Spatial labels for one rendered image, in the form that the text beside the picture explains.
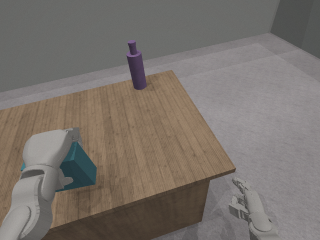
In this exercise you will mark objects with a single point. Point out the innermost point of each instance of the robot right forearm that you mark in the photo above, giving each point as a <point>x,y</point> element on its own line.
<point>261,227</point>

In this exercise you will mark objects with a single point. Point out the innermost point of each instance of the table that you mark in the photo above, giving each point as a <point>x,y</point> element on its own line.
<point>155,156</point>

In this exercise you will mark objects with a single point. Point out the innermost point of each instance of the robot left forearm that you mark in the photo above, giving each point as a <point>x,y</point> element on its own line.
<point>30,216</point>

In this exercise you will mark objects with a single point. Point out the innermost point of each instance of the robot right hand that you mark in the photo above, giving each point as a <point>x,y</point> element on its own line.
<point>241,207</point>

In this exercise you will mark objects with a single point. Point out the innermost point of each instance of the robot left hand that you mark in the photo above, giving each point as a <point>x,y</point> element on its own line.
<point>50,148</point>

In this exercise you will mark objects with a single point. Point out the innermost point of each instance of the sponge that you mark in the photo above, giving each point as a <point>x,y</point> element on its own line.
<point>78,166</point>

